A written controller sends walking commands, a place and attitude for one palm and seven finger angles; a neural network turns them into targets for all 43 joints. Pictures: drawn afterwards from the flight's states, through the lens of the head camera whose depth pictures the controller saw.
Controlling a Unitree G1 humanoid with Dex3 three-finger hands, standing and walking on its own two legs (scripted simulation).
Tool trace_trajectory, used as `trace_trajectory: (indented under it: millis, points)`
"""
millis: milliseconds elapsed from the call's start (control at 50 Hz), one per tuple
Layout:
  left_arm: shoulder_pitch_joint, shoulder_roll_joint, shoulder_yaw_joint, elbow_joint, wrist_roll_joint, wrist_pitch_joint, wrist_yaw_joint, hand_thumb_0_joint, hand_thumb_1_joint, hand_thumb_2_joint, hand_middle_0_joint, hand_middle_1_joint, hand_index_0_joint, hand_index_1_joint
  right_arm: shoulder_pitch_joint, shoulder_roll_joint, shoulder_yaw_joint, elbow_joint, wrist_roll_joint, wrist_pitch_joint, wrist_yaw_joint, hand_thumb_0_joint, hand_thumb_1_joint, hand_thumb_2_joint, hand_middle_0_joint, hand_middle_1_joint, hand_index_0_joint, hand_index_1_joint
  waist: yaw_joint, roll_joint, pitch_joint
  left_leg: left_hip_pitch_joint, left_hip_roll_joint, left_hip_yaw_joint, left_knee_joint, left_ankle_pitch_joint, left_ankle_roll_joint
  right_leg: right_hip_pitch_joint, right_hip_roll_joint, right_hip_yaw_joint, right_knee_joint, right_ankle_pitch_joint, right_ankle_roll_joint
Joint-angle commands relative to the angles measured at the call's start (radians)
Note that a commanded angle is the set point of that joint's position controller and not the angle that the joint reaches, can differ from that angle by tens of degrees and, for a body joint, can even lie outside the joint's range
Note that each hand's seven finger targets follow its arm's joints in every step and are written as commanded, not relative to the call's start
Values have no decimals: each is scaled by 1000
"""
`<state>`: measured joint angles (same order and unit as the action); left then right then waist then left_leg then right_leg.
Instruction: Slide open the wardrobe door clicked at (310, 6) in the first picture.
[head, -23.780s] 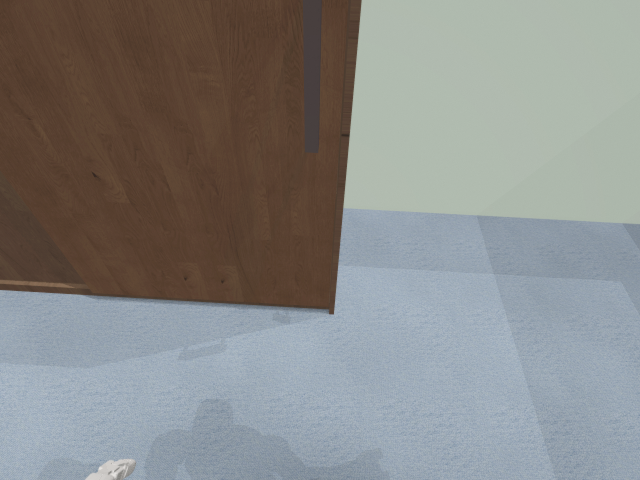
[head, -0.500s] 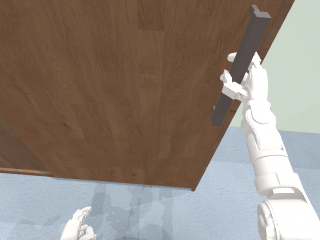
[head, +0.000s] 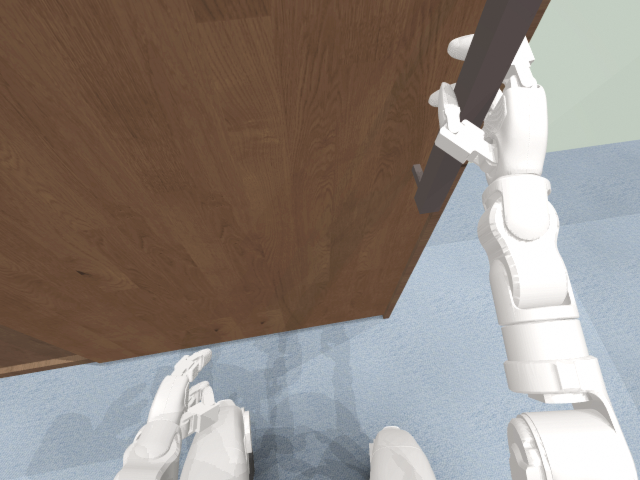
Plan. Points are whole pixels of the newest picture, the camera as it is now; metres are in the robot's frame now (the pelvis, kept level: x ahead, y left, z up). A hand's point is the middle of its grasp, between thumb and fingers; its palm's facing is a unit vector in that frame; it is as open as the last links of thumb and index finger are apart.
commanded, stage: step sideways, sliding the door along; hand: right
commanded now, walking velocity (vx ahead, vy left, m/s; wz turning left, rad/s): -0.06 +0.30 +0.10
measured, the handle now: (456, 99) +0.46 -0.18 +0.16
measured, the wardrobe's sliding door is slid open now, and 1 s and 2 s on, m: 0.00 0.25 0.49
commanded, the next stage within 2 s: none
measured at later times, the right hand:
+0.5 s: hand (377, 129) +0.42 -0.09 +0.17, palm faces +0.38 +0.92 -0.10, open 6.9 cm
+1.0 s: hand (191, 160) +0.39 +0.08 +0.18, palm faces +0.01 +1.00 -0.05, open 6.5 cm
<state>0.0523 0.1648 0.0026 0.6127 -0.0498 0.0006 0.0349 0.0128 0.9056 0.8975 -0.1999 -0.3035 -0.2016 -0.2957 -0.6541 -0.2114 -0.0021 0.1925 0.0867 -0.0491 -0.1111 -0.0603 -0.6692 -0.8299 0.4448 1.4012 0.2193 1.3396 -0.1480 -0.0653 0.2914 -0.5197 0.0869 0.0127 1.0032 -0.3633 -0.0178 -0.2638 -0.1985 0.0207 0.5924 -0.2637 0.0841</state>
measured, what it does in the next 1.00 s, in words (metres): steps to the left: left foot, then right foot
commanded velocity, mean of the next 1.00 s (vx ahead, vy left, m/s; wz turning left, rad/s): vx -0.17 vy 0.19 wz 0.19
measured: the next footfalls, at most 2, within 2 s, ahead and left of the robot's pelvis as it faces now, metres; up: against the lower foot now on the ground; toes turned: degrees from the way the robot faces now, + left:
left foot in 0.12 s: +0.12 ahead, +0.24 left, -0.01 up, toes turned +3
right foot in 0.24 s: +0.09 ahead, -0.09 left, +0.00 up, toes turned -11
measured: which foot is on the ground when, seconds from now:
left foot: up 0.00-0.10, down 0.12-0.26, up 0.28-0.50, down 0.52-0.70, up 0.72-1.00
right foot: down 0.00-0.12, up 0.14-0.22, down 0.24-0.54, up 0.56-0.68, down 0.70-1.00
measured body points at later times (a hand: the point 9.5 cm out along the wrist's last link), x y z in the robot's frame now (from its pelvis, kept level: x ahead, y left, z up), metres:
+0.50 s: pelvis +0.07 +0.14 -0.01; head +0.16 +0.13 +0.43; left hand +0.30 +0.32 -0.11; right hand +0.39 -0.14 +0.18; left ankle +0.13 +0.28 -0.71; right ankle +0.05 -0.08 -0.73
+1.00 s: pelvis +0.06 +0.19 +0.01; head +0.14 +0.18 +0.45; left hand +0.29 +0.36 -0.08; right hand +0.38 +0.03 +0.18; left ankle +0.09 +0.35 -0.67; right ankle +0.06 +0.02 -0.73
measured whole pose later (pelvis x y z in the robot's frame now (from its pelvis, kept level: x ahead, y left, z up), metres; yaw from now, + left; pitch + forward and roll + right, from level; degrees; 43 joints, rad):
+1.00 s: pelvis +0.06 +0.19 +0.01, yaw +2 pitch -3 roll +4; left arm 0.06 0.14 -0.02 0.54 -0.01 -0.05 -0.03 0.01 0.90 0.90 -0.20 -0.30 -0.20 -0.30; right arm -0.21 -0.16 0.11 -0.25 0.06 -0.07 -0.12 -0.01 -0.69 -0.78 0.45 1.40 0.22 1.33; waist -0.12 -0.07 0.24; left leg -0.45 0.02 0.06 0.94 -0.40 -0.03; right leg -0.15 -0.24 -0.11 0.47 -0.25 0.10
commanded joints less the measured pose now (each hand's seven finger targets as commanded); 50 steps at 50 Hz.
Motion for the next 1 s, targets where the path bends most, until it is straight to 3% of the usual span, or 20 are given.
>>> trace_trajectory:
  millis: [0,60,100,120,140,160,200,220,240,320,440,480,520,560,600,640,680,700,820,980]
  points:
    - [-26,170,54,-148,-6,-64,14,0,900,900,-200,-300,-200,-300,-501,107,201,-395,-7,-116,77,0,-900,-900,450,1400,450,1400,178,-246,-612,207,-62,120,-225,48,-17,294,-137,-30,-72,546,-193]
    - [-26,143,39,-166,-8,-82,3,0,900,900,-200,-300,-200,-300,-436,77,185,-439,-9,-125,73,0,-900,-900,450,1400,450,1400,159,-157,-614,369,-76,106,-522,268,-13,264,-79,-27,112,546,-118]
    - [-37,96,25,-147,-9,-90,10,0,900,900,-200,-300,-200,-300,-352,-10,141,-418,-40,-110,59,0,-900,-900,450,1400,450,1400,166,205,-601,599,151,-116,-511,1059,90,-89,103,-95,336,13,-38]
    - [-57,82,13,-142,2,-100,12,0,900,900,-200,-300,-200,-300,-348,-31,141,-495,-40,-116,57,0,-900,-900,450,1400,450,1400,158,220,-577,586,192,-124,-473,1278,98,-159,151,-99,374,-227,-33]
    - [-38,110,44,-142,-2,-99,21,0,900,900,-200,-300,-200,-300,-291,-61,96,-542,-37,-115,59,0,-900,-900,450,1400,450,1400,136,430,-615,651,184,-161,-426,1313,128,-190,146,-78,410,-273,-38]
    - [-40,120,49,-139,1,-100,28,0,900,900,-200,-300,-200,-300,-290,-42,99,-587,-37,-121,56,0,-900,-900,450,1400,450,1400,143,485,-627,683,186,-139,-381,1322,147,-190,127,-69,347,-265,-47]
    - [-27,125,42,-121,-5,-99,32,0,900,900,-200,-300,-200,-300,-309,22,135,-650,-11,-137,46,0,-900,-900,450,1400,450,1400,195,253,-668,502,103,10,-190,1124,63,134,28,-64,-60,239,-77]
    - [-23,175,75,-148,4,-89,19,0,900,900,-200,-300,-200,-300,-260,66,155,-673,5,-142,56,0,-900,-900,450,1400,450,1400,191,-43,-726,136,-39,76,-4,501,-30,521,-194,165,-116,1033,-186]
    - [-32,192,92,-175,12,-85,-28,0,900,900,-200,-300,-200,-300,-281,76,144,-677,-11,-162,64,0,-900,-900,450,1400,450,1400,157,-131,-780,-13,-62,-5,145,-225,-6,656,-343,240,-65,1377,-263]
    - [-29,173,92,-178,-3,-114,-68,0,900,900,-200,-300,-200,-300,-251,77,151,-672,-27,-160,56,0,-900,-900,450,1400,450,1400,170,-265,-622,-116,-25,-40,97,-128,13,599,-249,71,-37,995,-244]
    - [-31,138,48,-225,-5,-175,-31,0,900,900,-200,-300,-200,-300,-148,73,188,-696,-18,-117,51,0,-900,-900,450,1400,450,1400,161,-267,-544,242,-78,54,-312,97,-6,372,-155,-112,1,722,-137]
    - [-35,118,41,-221,-18,-194,-25,0,900,900,-200,-300,-200,-300,-113,50,186,-711,-35,-113,48,0,-900,-900,450,1400,450,1400,142,-35,-545,401,-43,38,-546,552,-21,237,-23,-136,188,417,-120]
    - [-72,68,16,-204,7,-211,5,0,900,900,-200,-300,-200,-300,-69,4,182,-776,-48,-121,36,0,-900,-900,450,1400,450,1400,158,204,-507,482,184,-188,-520,1230,45,-66,138,-134,317,-245,-35]
    - [-21,113,59,-177,12,-191,4,0,900,900,-200,-300,-200,-300,-18,4,174,-858,-39,-116,34,0,-900,-900,450,1400,450,1400,119,456,-617,609,241,-353,-440,1334,136,-159,181,11,526,-388,-50]
    - [-44,94,35,-162,-1,-196,1,0,900,900,-200,-300,-200,-300,-39,100,239,-943,-24,-136,20,0,-900,-900,450,1400,450,1400,150,335,-667,678,242,-292,-348,1283,169,-165,150,38,303,-332,-70]
    - [-41,101,41,-156,7,-175,-3,0,900,900,-200,-300,-200,-300,-17,117,250,-914,-32,-175,17,0,-900,-900,450,1400,450,1400,182,293,-676,467,125,-130,-230,1057,95,160,88,-27,-69,125,-81]
    - [-62,157,78,-214,12,-150,-40,0,900,900,-200,-300,-200,-300,11,178,311,-898,-31,-192,42,0,-900,-900,450,1400,450,1400,139,-73,-733,38,-49,-25,61,-137,3,516,-295,247,-123,1062,-258]
    - [-51,172,84,-235,8,-145,-57,0,900,900,-200,-300,-200,-300,-19,171,321,-873,-56,-197,47,0,-900,-900,450,1400,450,1400,151,-93,-696,-51,-61,-54,222,-233,11,535,-308,245,-102,1040,-286]
    - [-24,157,66,-204,21,-107,-78,0,900,900,-200,-300,-200,-300,-20,177,319,-810,-53,-135,49,0,-900,-900,450,1400,450,1400,168,-126,-565,-178,-32,0,226,-110,-12,543,-226,40,-107,913,-224]
    - [-57,121,44,-206,29,-91,-42,0,900,900,-200,-300,-200,-300,54,50,169,-723,-44,-123,42,0,-900,-900,450,1400,450,1400,173,-253,-522,123,-94,60,-263,10,-13,417,-231,-76,-143,865,-156]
